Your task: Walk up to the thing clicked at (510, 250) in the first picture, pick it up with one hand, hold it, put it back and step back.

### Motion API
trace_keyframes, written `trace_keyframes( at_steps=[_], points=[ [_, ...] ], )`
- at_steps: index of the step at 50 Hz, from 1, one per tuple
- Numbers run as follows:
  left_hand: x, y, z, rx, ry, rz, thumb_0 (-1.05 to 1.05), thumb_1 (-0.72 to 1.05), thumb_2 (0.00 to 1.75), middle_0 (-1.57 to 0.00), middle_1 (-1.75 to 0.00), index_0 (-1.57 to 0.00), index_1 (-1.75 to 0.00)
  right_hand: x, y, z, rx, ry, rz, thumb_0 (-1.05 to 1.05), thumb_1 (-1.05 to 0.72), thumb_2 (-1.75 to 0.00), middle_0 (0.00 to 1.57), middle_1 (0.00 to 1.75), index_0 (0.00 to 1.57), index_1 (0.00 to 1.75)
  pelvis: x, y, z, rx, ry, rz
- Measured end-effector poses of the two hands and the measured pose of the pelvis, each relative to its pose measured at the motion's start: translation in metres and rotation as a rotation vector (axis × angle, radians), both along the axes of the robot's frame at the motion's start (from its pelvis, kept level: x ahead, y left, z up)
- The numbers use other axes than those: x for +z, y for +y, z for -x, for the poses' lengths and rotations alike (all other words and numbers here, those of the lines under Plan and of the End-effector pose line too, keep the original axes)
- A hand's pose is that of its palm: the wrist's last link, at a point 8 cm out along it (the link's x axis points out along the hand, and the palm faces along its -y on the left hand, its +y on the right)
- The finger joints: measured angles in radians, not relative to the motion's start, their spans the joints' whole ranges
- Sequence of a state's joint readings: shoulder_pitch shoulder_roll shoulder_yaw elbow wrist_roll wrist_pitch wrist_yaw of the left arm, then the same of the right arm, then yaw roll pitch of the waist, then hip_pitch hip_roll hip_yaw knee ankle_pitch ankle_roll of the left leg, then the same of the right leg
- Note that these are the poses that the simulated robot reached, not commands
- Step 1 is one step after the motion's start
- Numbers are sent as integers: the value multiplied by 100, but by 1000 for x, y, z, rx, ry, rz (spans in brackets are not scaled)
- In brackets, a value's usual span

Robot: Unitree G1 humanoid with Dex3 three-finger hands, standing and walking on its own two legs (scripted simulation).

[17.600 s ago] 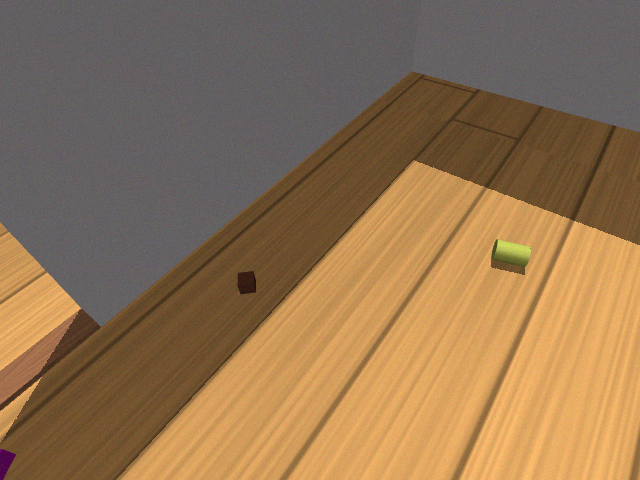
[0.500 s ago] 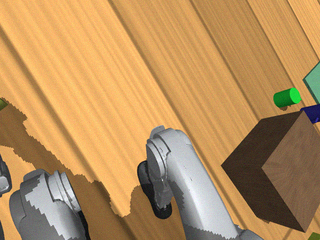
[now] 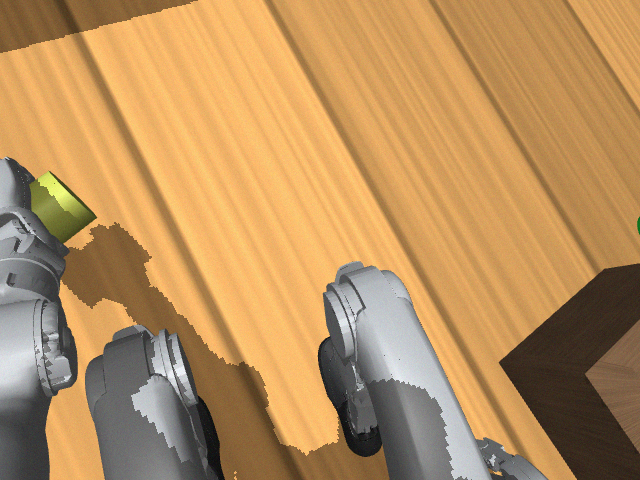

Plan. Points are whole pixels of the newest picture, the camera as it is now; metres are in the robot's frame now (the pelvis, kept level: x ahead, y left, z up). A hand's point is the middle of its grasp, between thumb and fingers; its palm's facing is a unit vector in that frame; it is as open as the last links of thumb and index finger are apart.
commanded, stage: lift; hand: left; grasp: from above
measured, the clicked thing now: (34, 224) +0.49 +0.28 -0.20
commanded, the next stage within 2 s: hold in 1.58 s
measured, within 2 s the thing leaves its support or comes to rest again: neither
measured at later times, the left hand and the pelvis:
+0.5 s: hand out of the picture +0.42 +0.29 -0.03, palm faces -0.37 -0.23 -0.90, open 10.4 cm; pelvis +0.00 +0.00 +0.08, yaw +3 degrees
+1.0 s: hand out of the picture +0.36 +0.28 +0.18, palm faces -0.36 -0.26 -0.90, open 10.3 cm; pelvis +0.02 +0.00 +0.27, yaw +6 degrees
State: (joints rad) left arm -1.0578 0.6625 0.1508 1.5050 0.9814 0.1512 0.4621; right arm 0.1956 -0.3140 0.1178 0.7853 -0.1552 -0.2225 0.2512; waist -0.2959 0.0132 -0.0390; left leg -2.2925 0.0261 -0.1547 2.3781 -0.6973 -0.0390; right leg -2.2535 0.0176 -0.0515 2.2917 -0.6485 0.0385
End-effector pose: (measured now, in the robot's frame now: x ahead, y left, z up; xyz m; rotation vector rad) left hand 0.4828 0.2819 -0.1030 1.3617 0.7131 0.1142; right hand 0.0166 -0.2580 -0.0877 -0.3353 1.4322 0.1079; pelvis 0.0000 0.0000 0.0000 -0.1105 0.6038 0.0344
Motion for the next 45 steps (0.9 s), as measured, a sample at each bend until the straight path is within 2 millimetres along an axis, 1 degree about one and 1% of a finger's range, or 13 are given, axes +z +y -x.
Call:
trace_keyframes(
  at_steps=[4, 7, 12, 18, 23, 26, 30, 38, 45],
  points=[
    [17, 0, -3, 31, -25, -6, -1, -2, 29, -83, -26, -80, -28, 4, -1, -5, -36, -7, 8, 0, -90, -90, 19, 30, 20, 30, 7, 0, -4, 2, 20, -5],
    [31, 1, -4, 57, -9, 1, -1, -1, 27, -83, -25, -80, -28, 7, -3, -10, -62, -25, 14, 0, -90, -90, 19, 30, 20, 30, 14, 0, -5, 6, 27, -9],
    [55, 5, 2, 48, 23, 14, -1, 0, 26, -83, -24, -80, -27, 13, -6, -18, -87, -55, 17, 0, -91, -90, 19, 30, 20, 30, 25, 1, -4, 15, 27, -13],
    [85, 13, 24, 12, 39, 2, -1, 1, 25, -83, -23, -81, -26, 22, -6, -26, -104, -77, 9, 0, -91, -90, 19, 30, 20, 30, 43, 1, -1, 27, 12, -24],
    [115, 15, 48, -9, 38, -2, -1, 1, 25, -83, -22, -81, -25, 40, -4, -40, -112, -121, 11, 0, -91, -90, 19, 30, 20, 30, 66, 1, 3, 36, -3, -30],
    [135, 13, 62, -26, 40, 0, -1, 1, 25, -83, -22, -80, -25, 56, -4, -52, -119, -165, 22, 0, -91, -90, 20, 30, 20, 30, 83, 0, 5, 39, -12, -34],
    [166, 8, 77, -46, 26, 9, -1, 1, 27, -83, -22, -80, -25, 83, -3, -70, -127, -233, 42, 0, -90, -90, 20, 30, 20, 30, 109, 0, 6, 43, -27, -37],
    [234, -1, 96, -37, 18, 6, -1, 1, 27, -84, -20, -81, -23, 149, -1, -103, -148, -345, 86, 0, -89, -89, 20, 30, 20, 30, 171, -1, 1, 54, -78, -49],
    [297, -1, 110, 6, 37, 14, -1, 1, 26, -86, -18, -83, -21, 206, 4, -120, -175, -391, 90, 1, -89, -89, 20, 30, 20, 30, 229, -2, -12, 59, -137, -62]
  ],
)
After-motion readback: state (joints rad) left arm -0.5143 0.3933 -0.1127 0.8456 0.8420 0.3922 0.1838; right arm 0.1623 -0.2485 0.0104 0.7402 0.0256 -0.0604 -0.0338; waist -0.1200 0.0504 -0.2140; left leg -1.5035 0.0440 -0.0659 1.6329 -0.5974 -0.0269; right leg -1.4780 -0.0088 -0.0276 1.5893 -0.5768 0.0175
